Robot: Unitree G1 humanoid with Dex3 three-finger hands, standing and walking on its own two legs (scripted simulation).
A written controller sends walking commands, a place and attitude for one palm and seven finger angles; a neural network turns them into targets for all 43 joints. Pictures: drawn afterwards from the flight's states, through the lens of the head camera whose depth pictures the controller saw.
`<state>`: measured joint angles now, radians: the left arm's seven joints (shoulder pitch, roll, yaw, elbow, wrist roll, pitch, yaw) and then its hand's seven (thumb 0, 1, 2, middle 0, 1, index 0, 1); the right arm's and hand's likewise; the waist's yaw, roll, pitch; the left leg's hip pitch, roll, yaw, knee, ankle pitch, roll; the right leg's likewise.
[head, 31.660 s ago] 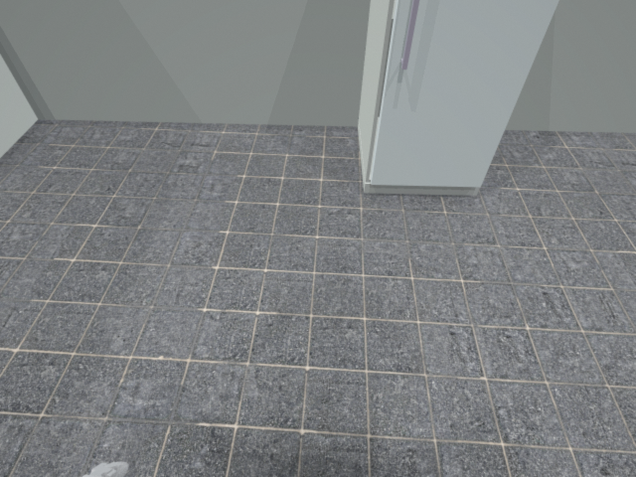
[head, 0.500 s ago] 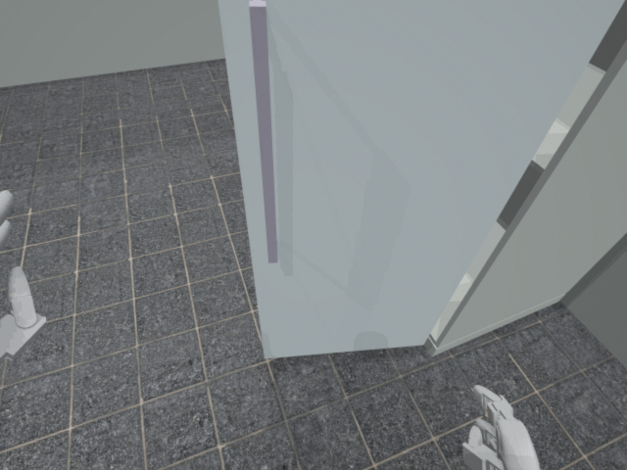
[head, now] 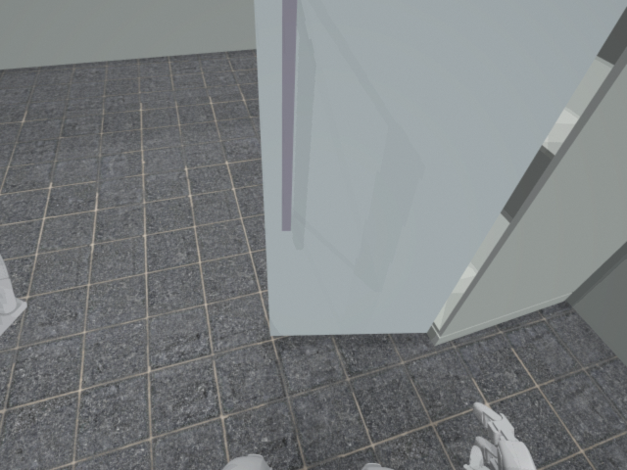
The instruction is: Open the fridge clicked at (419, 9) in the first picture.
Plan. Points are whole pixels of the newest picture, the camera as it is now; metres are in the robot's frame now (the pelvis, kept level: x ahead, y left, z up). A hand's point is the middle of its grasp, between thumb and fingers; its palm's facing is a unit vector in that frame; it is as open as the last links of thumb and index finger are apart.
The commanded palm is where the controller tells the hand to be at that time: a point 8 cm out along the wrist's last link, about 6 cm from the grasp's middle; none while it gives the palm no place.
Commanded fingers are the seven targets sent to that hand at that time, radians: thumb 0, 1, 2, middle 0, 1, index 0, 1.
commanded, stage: step back with the hand held close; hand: left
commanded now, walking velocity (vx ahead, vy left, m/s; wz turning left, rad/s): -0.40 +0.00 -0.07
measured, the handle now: (287, 125) +0.58 +0.09 +0.14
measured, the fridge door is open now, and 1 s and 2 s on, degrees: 73 73 73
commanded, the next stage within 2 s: stop stepping back and stand still in 0.48 s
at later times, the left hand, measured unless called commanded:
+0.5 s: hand out of the picture +0.14 +0.27 +0.20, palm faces +0.45 -0.80 -0.40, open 7.4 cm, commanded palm +0.07 +0.31 +0.20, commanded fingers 0.00 0.90 0.90 -0.20 -0.30 -0.20 -0.30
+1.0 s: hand out of the picture +0.04 +0.28 +0.19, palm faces +0.45 -0.83 -0.32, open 7.4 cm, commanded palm -0.02 +0.31 +0.20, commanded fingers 0.00 0.90 0.90 -0.20 -0.30 -0.20 -0.30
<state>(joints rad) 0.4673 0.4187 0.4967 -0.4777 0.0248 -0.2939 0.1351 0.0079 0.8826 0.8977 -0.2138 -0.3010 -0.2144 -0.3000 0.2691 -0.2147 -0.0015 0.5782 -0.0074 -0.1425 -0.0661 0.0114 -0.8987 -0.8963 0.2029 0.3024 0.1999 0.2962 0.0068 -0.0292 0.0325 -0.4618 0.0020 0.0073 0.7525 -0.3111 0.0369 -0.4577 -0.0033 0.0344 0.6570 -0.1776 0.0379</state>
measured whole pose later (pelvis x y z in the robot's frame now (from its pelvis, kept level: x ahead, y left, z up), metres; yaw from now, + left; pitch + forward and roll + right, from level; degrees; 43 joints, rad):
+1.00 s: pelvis -0.18 +0.02 +0.02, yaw -4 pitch +0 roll -1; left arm 0.46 0.37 0.38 -0.42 -0.01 -0.18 0.17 0.01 0.88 0.90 -0.21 -0.30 -0.21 -0.30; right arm 0.36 -0.25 -0.01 0.69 -0.01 -0.12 -0.09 0.01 -0.90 -0.90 0.20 0.30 0.20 0.30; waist 0.00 -0.03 -0.12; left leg -0.33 0.04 0.04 0.61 -0.37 0.02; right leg -0.22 0.02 -0.04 0.57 -0.36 -0.02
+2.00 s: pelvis -0.18 +0.04 +0.03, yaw -2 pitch -1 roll -1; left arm 0.30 0.22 0.01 1.15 0.02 0.02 0.02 0.00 0.92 0.90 -0.20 -0.30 -0.20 -0.30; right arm 0.24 -0.18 0.00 1.12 -0.01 0.03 -0.02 0.00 -0.90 -0.90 0.20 0.30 0.20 0.30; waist 0.01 0.02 0.06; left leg -0.25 0.01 0.00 0.42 -0.15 0.01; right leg -0.12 0.02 -0.02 0.39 -0.24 -0.01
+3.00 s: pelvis -0.18 +0.05 +0.03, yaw -3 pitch -2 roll +0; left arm 0.23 0.21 0.01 1.15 0.02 -0.01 0.02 0.00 0.90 0.90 -0.20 -0.30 -0.20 -0.30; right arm 0.19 -0.20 -0.01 1.14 -0.01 0.01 -0.02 0.00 -0.91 -0.90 0.20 0.30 0.20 0.30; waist 0.00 0.00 0.05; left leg -0.21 0.00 0.02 0.38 -0.14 0.02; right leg -0.11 0.01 -0.01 0.37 -0.23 0.00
